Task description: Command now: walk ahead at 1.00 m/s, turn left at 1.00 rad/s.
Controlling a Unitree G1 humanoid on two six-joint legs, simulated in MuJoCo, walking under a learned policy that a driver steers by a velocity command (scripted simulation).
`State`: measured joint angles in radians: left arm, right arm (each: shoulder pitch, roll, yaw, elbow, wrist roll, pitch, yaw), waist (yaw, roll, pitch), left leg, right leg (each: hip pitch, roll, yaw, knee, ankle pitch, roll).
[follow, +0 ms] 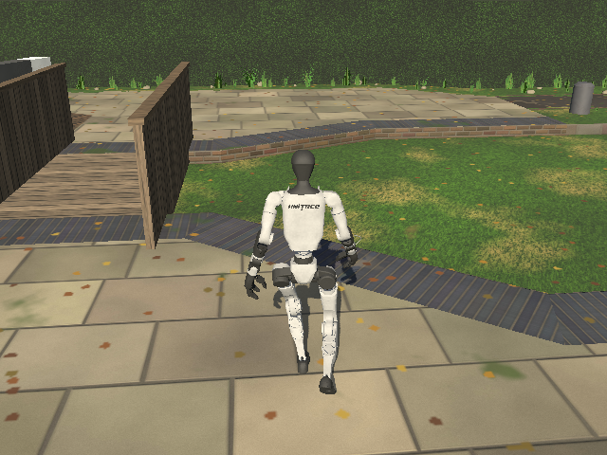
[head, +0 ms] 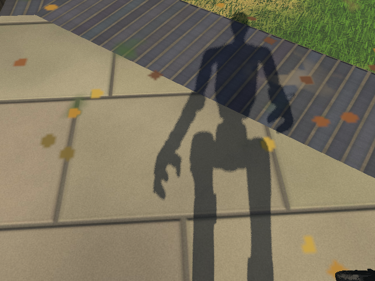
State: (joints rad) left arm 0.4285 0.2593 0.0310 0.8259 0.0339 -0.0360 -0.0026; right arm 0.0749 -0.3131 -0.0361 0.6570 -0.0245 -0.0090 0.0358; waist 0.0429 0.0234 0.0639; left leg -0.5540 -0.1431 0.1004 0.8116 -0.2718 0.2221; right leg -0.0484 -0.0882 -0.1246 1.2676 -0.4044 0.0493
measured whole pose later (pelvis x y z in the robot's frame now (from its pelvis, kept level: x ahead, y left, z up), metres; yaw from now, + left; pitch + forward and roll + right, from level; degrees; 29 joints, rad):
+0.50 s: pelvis +0.44 -0.03 +0.04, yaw +29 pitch +1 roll -1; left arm 0.21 0.30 0.03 0.68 0.04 -0.05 0.02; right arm 0.20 -0.41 -0.10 0.73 -0.02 0.00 0.01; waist -0.01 0.04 0.10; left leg -0.50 -0.07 -0.03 1.31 -0.42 0.05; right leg -0.31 -0.07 -0.12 0.55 -0.23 0.03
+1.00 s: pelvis +0.60 +0.06 +0.05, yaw +40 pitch +0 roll -1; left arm 0.19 0.26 0.02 0.73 0.01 0.08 0.02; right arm 0.18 -0.21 -0.01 0.77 -0.03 0.00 0.00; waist -0.01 -0.02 0.08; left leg -0.36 -0.11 -0.03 0.44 -0.07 0.09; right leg -0.40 -0.04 0.01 0.86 -0.45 0.01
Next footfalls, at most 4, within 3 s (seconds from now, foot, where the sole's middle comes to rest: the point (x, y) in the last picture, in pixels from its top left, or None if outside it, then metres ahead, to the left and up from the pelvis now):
0.34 right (242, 246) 0.56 -0.13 -0.72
0.72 left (155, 215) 0.67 0.18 -0.73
1.12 right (209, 206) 0.71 -0.01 -0.72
1.66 left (90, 219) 0.64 0.42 -0.72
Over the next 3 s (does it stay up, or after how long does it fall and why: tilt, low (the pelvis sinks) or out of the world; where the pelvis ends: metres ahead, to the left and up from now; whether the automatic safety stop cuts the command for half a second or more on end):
stays up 0.41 1.40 0.02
